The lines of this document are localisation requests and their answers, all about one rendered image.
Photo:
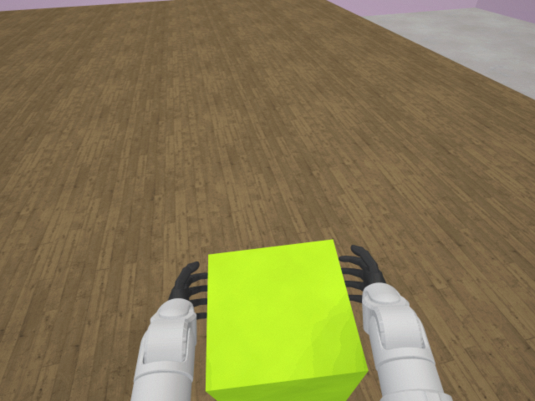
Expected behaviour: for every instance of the robot left hand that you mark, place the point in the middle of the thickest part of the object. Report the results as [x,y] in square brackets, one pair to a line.
[182,289]

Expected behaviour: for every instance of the robot left forearm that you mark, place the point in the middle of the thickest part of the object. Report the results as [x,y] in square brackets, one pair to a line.
[165,364]

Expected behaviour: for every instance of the robot right forearm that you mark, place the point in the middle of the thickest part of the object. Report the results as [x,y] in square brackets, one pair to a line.
[402,354]

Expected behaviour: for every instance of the robot right hand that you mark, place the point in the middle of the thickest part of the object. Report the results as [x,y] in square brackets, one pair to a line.
[370,273]

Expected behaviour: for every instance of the carton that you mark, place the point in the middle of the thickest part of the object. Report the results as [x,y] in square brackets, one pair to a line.
[280,326]

